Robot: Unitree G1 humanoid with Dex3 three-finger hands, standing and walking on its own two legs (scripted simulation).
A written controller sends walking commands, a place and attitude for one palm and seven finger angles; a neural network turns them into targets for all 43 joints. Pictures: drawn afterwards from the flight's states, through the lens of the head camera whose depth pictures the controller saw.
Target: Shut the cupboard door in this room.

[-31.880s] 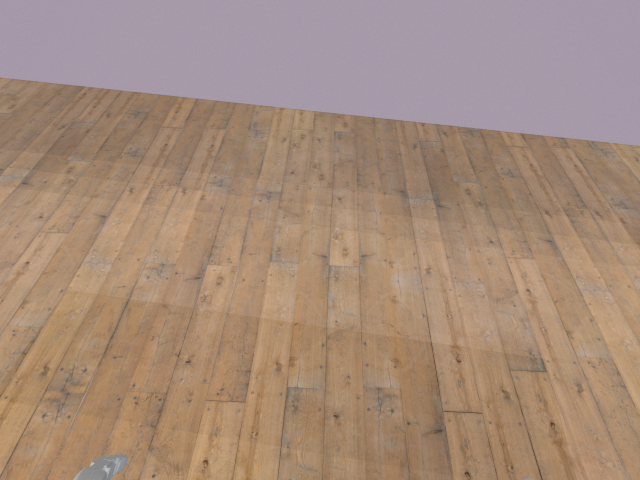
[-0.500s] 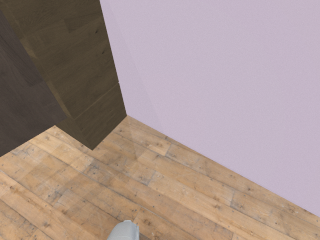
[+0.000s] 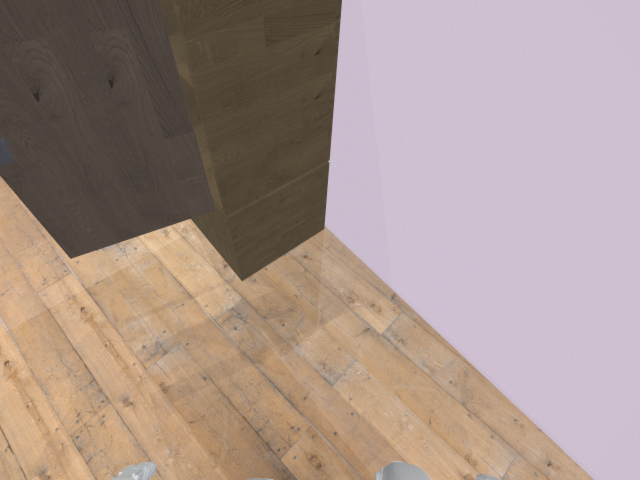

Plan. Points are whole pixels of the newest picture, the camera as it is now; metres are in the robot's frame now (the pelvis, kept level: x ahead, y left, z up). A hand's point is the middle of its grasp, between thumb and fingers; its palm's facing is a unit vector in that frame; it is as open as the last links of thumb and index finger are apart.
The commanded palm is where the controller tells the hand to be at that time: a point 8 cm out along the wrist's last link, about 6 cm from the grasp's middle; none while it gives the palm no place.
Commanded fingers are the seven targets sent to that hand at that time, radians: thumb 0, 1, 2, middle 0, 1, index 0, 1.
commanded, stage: turn to face it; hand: left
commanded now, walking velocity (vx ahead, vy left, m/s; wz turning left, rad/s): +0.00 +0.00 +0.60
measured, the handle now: out of the picture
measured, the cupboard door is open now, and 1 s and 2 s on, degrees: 77 77 77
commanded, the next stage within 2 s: take the last steps up to it in 0.58 s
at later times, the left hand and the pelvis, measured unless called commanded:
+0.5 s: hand out of the picture +0.00 +0.13 -0.14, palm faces +0.29 -0.91 -0.28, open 7.4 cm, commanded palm none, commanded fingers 0.00 0.90 0.90 -0.20 -0.30 -0.20 -0.30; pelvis -0.01 -0.07 +0.01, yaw +17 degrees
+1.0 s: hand out of the picture -0.06 +0.16 -0.16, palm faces +0.44 -0.87 -0.24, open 7.4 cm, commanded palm none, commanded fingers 0.00 0.90 0.90 -0.20 -0.30 -0.20 -0.30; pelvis -0.01 -0.04 +0.00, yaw +25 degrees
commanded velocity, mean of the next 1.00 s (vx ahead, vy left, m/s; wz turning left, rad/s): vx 0.10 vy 0.03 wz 0.32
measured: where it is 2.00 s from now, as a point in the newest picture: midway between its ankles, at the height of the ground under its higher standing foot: (257, 462)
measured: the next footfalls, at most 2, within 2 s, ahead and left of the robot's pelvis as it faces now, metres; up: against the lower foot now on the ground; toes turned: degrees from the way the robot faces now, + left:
right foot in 0.18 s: +0.06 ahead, -0.16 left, +0.00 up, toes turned +4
left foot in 0.66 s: -0.06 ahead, +0.07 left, +0.00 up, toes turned +25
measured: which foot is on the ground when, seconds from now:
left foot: down 0.00-0.20, up 0.22-0.64, down 0.66-1.00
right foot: up 0.00-0.16, down 0.18-0.66, up 0.68-1.00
